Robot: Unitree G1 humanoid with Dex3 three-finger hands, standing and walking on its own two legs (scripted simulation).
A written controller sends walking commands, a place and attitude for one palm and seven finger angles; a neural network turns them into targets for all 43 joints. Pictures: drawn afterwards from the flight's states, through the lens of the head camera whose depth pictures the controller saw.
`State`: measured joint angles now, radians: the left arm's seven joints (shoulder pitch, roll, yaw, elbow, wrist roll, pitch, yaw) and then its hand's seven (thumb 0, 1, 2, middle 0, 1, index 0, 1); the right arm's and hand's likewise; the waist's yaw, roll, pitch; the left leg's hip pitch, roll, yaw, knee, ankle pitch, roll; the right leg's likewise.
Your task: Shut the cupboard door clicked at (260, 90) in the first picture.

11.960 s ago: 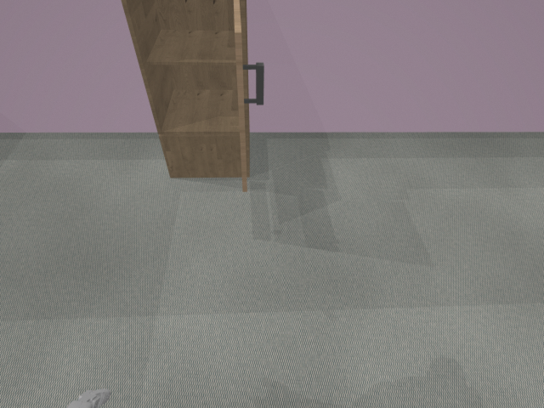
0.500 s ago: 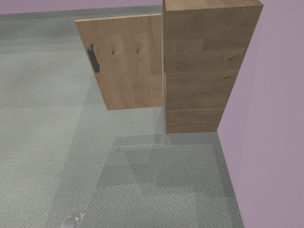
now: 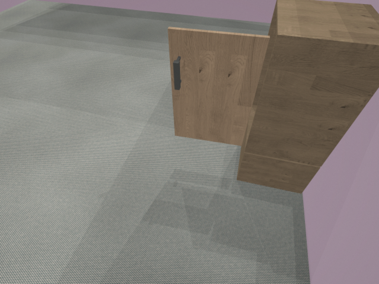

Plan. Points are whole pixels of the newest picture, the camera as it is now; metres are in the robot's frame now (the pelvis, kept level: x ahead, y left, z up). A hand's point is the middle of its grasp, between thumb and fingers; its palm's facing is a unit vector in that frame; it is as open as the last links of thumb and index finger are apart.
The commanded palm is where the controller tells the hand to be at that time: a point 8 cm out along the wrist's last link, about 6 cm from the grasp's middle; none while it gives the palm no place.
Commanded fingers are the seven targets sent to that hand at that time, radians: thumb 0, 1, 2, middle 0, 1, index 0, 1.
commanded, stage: take the last steps up to it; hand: left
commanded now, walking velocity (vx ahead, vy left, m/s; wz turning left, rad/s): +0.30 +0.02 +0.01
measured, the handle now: (178, 73) +0.91 +0.17 -0.05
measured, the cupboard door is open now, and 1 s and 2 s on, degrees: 92 92 92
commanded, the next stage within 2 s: come to a stop and stand still in 1.02 s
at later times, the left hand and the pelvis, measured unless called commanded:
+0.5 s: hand (127, 246) +0.24 +0.21 -0.18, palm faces -0.05 -0.98 -0.18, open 7.4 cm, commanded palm none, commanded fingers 0.00 0.90 0.90 -0.20 -0.30 -0.20 -0.30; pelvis +0.14 +0.03 -0.02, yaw -1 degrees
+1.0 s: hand (146, 223) +0.30 +0.17 -0.18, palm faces +0.08 -0.98 -0.19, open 7.3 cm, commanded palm none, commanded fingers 0.00 0.90 0.90 -0.20 -0.30 -0.20 -0.30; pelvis +0.33 +0.00 -0.01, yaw -1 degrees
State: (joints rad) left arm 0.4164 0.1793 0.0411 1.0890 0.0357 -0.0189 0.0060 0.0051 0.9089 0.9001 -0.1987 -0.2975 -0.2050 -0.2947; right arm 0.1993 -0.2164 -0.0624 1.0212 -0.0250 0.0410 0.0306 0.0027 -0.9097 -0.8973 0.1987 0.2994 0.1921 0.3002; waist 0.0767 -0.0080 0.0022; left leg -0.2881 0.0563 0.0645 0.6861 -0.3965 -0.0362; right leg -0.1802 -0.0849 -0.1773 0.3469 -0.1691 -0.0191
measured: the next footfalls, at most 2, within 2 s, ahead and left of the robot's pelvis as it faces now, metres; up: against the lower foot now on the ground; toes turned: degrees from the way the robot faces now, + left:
left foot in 0.08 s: +0.03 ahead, +0.14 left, +0.00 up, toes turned +6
right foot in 0.58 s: +0.32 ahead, -0.09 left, +0.00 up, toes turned -9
